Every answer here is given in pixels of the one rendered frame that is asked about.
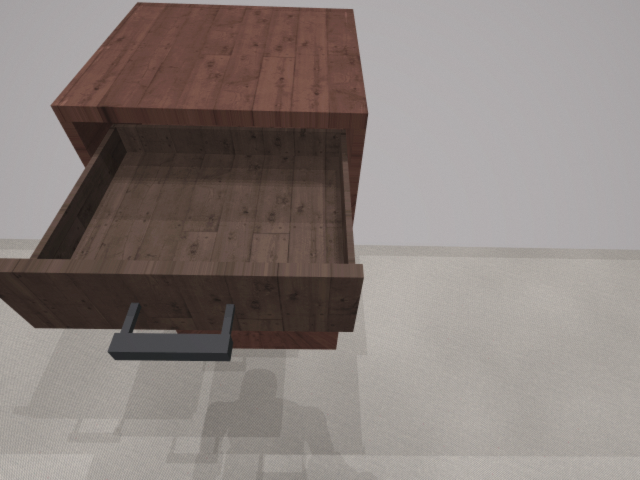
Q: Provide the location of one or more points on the cabinet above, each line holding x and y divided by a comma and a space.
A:
228, 66

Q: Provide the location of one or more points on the handle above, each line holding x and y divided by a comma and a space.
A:
127, 345

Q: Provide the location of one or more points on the drawer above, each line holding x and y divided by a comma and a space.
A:
186, 219

